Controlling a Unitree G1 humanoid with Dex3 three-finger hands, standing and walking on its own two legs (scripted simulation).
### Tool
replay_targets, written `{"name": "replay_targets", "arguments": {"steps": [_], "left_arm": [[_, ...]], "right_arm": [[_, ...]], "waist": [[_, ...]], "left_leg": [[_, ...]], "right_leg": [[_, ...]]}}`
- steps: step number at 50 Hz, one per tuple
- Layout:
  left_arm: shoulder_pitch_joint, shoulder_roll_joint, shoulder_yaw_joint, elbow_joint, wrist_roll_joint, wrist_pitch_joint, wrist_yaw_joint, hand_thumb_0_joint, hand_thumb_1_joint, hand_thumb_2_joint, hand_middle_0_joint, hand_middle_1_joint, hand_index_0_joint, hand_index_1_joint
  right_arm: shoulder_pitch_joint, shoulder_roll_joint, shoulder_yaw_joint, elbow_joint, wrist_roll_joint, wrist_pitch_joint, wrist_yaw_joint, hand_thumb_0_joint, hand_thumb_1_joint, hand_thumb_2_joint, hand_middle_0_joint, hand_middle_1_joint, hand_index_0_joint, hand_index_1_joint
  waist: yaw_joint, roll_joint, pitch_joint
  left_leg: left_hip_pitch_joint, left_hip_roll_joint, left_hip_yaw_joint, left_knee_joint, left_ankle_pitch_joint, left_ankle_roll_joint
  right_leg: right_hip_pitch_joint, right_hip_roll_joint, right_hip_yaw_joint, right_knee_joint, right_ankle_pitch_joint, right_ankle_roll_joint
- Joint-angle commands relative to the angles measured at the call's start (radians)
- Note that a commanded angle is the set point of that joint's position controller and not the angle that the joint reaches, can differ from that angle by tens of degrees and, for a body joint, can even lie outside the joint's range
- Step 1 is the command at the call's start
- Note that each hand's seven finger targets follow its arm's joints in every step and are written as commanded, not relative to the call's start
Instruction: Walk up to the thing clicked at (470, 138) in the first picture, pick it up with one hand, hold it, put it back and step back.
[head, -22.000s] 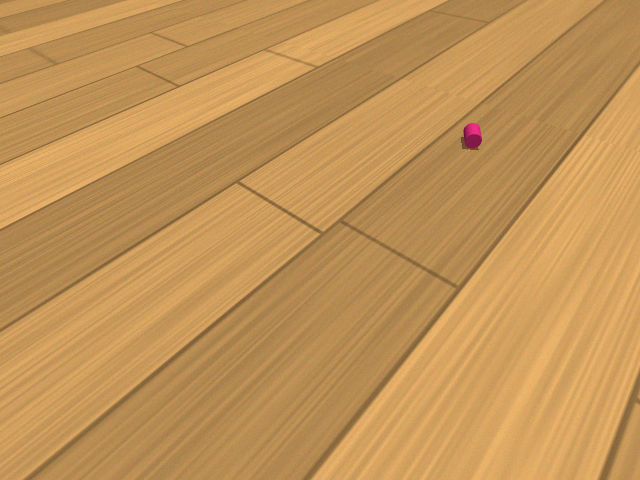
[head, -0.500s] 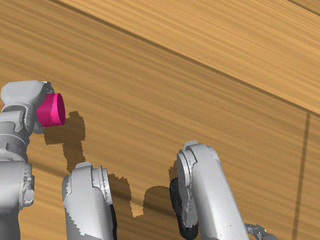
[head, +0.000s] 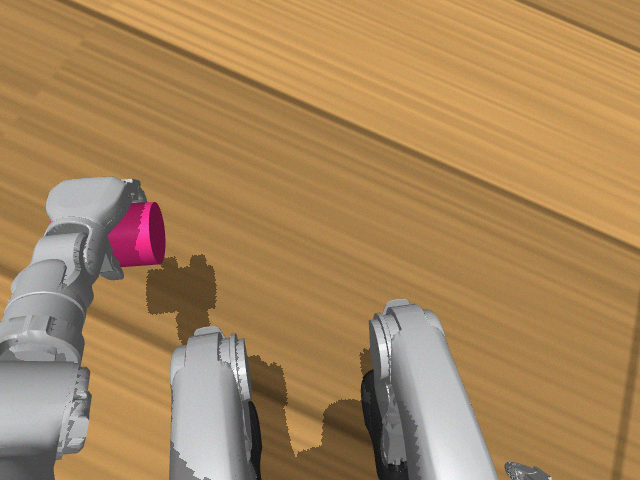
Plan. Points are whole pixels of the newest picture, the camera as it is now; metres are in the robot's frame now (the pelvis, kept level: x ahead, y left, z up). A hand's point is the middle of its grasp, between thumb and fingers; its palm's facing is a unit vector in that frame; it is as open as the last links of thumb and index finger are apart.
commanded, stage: lift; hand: left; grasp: from above
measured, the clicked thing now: (113, 235) +0.46 +0.27 -0.15
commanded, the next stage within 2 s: hold in 1.28 s
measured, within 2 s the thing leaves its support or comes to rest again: neither
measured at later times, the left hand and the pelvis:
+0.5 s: hand (14, 241) +0.38 +0.26 +0.07, palm faces -0.45 -0.07 -0.89, open 11.3 cm; pelvis +0.01 +0.00 +0.15, yaw +3 degrees
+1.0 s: hand out of the picture +0.36 +0.23 +0.21, palm faces -0.46 -0.08 -0.88, open 11.2 cm; pelvis +0.05 -0.01 +0.30, yaw +4 degrees
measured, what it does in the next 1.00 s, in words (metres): rises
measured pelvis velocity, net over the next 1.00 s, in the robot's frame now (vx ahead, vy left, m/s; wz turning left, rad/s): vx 0.05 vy -0.01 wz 0.06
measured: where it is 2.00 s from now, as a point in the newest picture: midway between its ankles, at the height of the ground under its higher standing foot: (318, 464)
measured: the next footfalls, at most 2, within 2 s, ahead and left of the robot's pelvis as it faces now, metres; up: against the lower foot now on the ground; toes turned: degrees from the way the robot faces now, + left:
none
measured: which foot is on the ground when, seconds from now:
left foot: down 0.00-1.00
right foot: down 0.00-1.00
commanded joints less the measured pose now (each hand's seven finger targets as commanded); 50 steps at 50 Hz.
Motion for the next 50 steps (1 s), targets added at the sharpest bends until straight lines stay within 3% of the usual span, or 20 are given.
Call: {"name": "replay_targets", "arguments": {"steps": [1, 2, 4, 6, 9, 11, 14, 17, 23, 28, 29, 32, 35, 38, 39, 42, 44, 46, 50], "left_arm": [[-0.333, 0.249, 0.046, -0.31, -0.044, 0.01, 0.01, 0.0, 0.689, 0.965, -1.082, -0.732, -1.066, -0.749], [-0.304, 0.26, 0.055, -0.31, -0.043, 0.015, 0.009, 0.0, 0.69, 0.969, -1.076, -0.738, -1.062, -0.753], [-0.253, 0.213, 0.037, -0.337, -0.059, 0.022, 0.004, 0.0, 0.735, 0.985, -1.106, -0.743, -1.092, -0.759], [-0.219, 0.208, 0.034, -0.345, -0.065, 0.034, -0.006, 0.0, 0.743, 0.946, -1.101, -0.744, -1.094, -0.752], [-0.2, 0.212, 0.041, -0.447, -0.083, 0.048, -0.012, 0.0, 0.74, 0.94, -1.095, -0.743, -1.089, -0.751], [-0.141, 0.159, 0.014, -0.442, -0.095, 0.062, -0.02, 0.0, 0.765, 0.937, -1.113, -0.73, -1.106, -0.738], [-0.134, 0.176, 0.024, -0.514, -0.104, 0.079, -0.027, 0.0, 0.747, 0.916, -1.1, -0.715, -1.093, -0.723], [-0.056, 0.125, -0.004, -0.545, -0.125, 0.096, -0.041, 0.0, 0.78, 0.929, -1.129, -0.7, -1.118, -0.713], [0.016, 0.115, -0.005, -0.613, -0.142, 0.117, -0.041, 0.0, 0.775, 0.923, -1.144, -0.652, -1.123, -0.675], [0.096, 0.067, -0.034, -0.568, -0.145, 0.123, -0.035, 0.0, 0.783, 0.889, -1.167, -0.6, -1.14, -0.63], [0.088, 0.072, -0.029, -0.576, -0.149, 0.122, -0.03, 0.0, 0.778, 0.906, -1.179, -0.568, -1.143, -0.607], [0.139, 0.028, -0.058, -0.534, -0.144, 0.12, -0.028, 0.0, 0.775, 0.874, -1.162, -0.597, -1.136, -0.626], [0.144, -0.001, -0.079, -0.507, -0.146, 0.117, -0.02, 0.0, 0.772, 0.85, -1.171, -0.564, -1.141, -0.597], [0.149, 0.017, -0.061, -0.493, -0.145, 0.114, 0.001, 0.0, 0.765, 0.831, -1.157, -0.568, -1.134, -0.595], [0.179, -0.01, -0.077, -0.473, -0.143, 0.116, 0.006, 0.0, 0.765, 0.827, -1.162, -0.552, -1.136, -0.581], [0.156, -0.013, -0.082, -0.467, -0.134, 0.115, 0.018, 0.0, 0.788, 0.828, -1.183, -0.555, -1.157, -0.585], [0.118, 0.008, -0.069, -0.473, -0.127, 0.114, 0.03, 0.0, 0.788, 0.849, -1.179, -0.565, -1.152, -0.595], [0.13, -0.031, -0.095, -0.463, -0.128, 0.119, 0.038, 0.0, 0.779, 0.852, -1.18, -0.55, -1.149, -0.585], [0.154, -0.017, -0.08, -0.432, -0.12, 0.128, 0.054, 0.0, 0.755, 0.849, -1.172, -0.53, -1.136, -0.569]], "right_arm": [[0.165, -0.221, -0.1, -0.06, 0.022, 0.0, -0.022, 0.0, -0.912, -0.906, 0.2, 0.3, 0.2, 0.3], [0.166, -0.224, -0.103, -0.063, 0.025, 0.003, -0.027, 0.0, -0.911, -0.906, 0.2, 0.3, 0.2, 0.3], [0.151, -0.214, -0.108, -0.069, 0.03, 0.007, -0.032, 0.0, -0.908, -0.905, 0.2, 0.3, 0.2, 0.3], [0.141, -0.209, -0.109, -0.07, 0.036, 0.01, -0.04, 0.0, -0.909, -0.905, 0.2, 0.3, 0.2, 0.3], [0.12, -0.2, -0.117, -0.09, 0.045, 0.014, -0.053, 0.0, -0.908, -0.905, 0.2, 0.3, 0.2, 0.3], [0.103, -0.188, -0.116, -0.089, 0.048, 0.015, -0.061, 0.0, -0.905, -0.904, 0.2, 0.3, 0.2, 0.3], [0.087, -0.185, -0.12, -0.093, 0.055, 0.018, -0.078, 0.0, -0.903, -0.903, 0.2, 0.3, 0.2, 0.3], [0.064, -0.172, -0.116, -0.094, 0.062, 0.018, -0.093, 0.0, -0.9, -0.902, 0.2, 0.3, 0.2, 0.3], [0.031, -0.145, -0.103, -0.088, 0.076, 0.012, -0.125, 0.0, -0.896, -0.899, 0.2, 0.3, 0.2, 0.3], [0.018, -0.127, -0.095, -0.068, 0.087, -0.004, -0.151, 0.0, -0.898, -0.901, 0.2, 0.3, 0.2, 0.3], [0.012, -0.127, -0.095, -0.067, 0.087, -0.009, -0.154, 0.0, -0.896, -0.9, 0.2, 0.3, 0.2, 0.3], [0.019, -0.118, -0.097, -0.061, 0.091, -0.021, -0.163, 0.0, -0.902, -0.902, 0.2, 0.3, 0.2, 0.3], [0.022, -0.112, -0.097, -0.058, 0.091, -0.031, -0.169, 0.0, -0.901, -0.903, 0.2, 0.3, 0.2, 0.3], [0.028, -0.105, -0.095, -0.056, 0.092, -0.041, -0.171, 0.0, -0.901, -0.903, 0.2, 0.3, 0.2, 0.3], [0.031, -0.105, -0.096, -0.057, 0.092, -0.042, -0.17, 0.0, -0.9, -0.903, 0.2, 0.3, 0.2, 0.3], [0.035, -0.107, -0.098, -0.052, 0.09, -0.046, -0.172, 0.0, -0.902, -0.904, 0.2, 0.3, 0.2, 0.3], [0.048, -0.11, -0.102, -0.046, 0.088, -0.049, -0.173, 0.0, -0.901, -0.903, 0.2, 0.3, 0.2, 0.3], [0.051, -0.105, -0.1, -0.041, 0.087, -0.051, -0.17, 0.0, -0.9, -0.903, 0.2, 0.3, 0.2, 0.3], [0.055, -0.112, -0.107, -0.039, 0.086, -0.048, -0.167, 0.0, -0.899, -0.902, 0.2, 0.3, 0.2, 0.3]], "waist": [[0.01, 0.229, -0.729], [0.022, 0.218, -0.734], [0.023, 0.203, -0.709], [0.029, 0.175, -0.692], [0.048, 0.192, -0.726], [0.041, 0.167, -0.676], [0.054, 0.172, -0.683], [0.059, 0.152, -0.648], [0.076, 0.121, -0.582], [0.076, 0.067, -0.447], [0.088, 0.069, -0.452], [0.088, 0.035, -0.43], [0.093, 0.023, -0.372], [0.105, 0.004, -0.356], [0.107, -0.003, -0.345], [0.11, -0.007, -0.313], [0.112, 0.015, -0.337], [0.109, 0.013, -0.316], [0.122, -0.004, -0.314]], "left_leg": [[0.594, -0.017, 0.058, -0.348, 0.113, 0.031], [0.613, -0.017, 0.052, -0.367, 0.108, 0.03], [0.635, -0.016, 0.051, -0.397, 0.113, 0.029], [0.674, -0.013, 0.044, -0.435, 0.113, 0.028], [0.752, -0.009, 0.04, -0.499, 0.103, 0.027], [0.778, -0.007, 0.036, -0.537, 0.115, 0.024], [0.864, -0.001, 0.034, -0.608, 0.117, 0.022], [0.924, 0.003, 0.04, -0.673, 0.129, 0.02], [1.051, 0.009, 0.045, -0.824, 0.111, 0.018], [1.128, 0.009, 0.057, -0.94, 0.101, 0.017], [1.157, 0.011, 0.049, -0.972, 0.09, 0.016], [1.217, 0.012, 0.061, -1.011, 0.171, 0.014], [1.26, 0.01, 0.07, -1.078, 0.175, 0.014], [1.291, 0.0, 0.083, -1.128, 0.187, 0.017], [1.316, -0.003, 0.09, -1.15, 0.201, 0.017], [1.366, -0.004, 0.097, -1.205, 0.215, 0.017], [1.425, -0.005, 0.101, -1.236, 0.244, 0.014], [1.469, -0.005, 0.103, -1.266, 0.275, 0.011], [1.55, -0.006, 0.107, -1.32, 0.349, 0.009]], "right_leg": [[0.39, 0.031, -0.075, -0.27, 0.151, -0.09], [0.401, 0.031, -0.075, -0.282, 0.146, -0.09], [0.428, 0.029, -0.073, -0.312, 0.151, -0.087], [0.452, 0.03, -0.07, -0.343, 0.151, -0.086], [0.52, 0.031, -0.065, -0.391, 0.146, -0.084], [0.546, 0.03, -0.064, -0.424, 0.158, -0.082], [0.615, 0.031, -0.056, -0.49, 0.158, -0.08], [0.68, 0.031, -0.049, -0.561, 0.164, -0.077], [0.842, 0.037, -0.034, -0.711, 0.153, -0.073], [0.959, 0.04, -0.012, -0.855, 0.131, -0.072], [0.985, 0.042, -0.011, -0.875, 0.123, -0.071], [1.068, 0.044, -0.001, -0.94, 0.177, -0.073], [1.132, 0.043, 0.009, -1.018, 0.18, -0.073], [1.226, 0.045, 0.025, -1.093, 0.177, -0.069], [1.25, 0.045, 0.026, -1.118, 0.189, -0.07], [1.292, 0.048, 0.025, -1.171, 0.206, -0.067], [1.332, 0.047, 0.025, -1.199, 0.234, -0.065], [1.36, 0.046, 0.027, -1.229, 0.264, -0.065], [1.437, 0.043, 0.023, -1.28, 0.336, -0.061]]}}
